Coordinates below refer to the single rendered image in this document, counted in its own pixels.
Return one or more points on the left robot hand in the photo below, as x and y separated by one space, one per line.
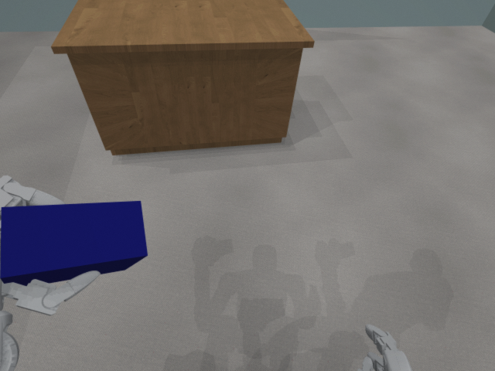
38 295

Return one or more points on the left robot forearm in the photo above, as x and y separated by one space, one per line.
9 348

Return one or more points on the table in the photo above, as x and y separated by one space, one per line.
170 75

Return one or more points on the sponge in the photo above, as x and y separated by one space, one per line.
54 243

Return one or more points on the right robot hand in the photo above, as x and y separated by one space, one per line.
393 359

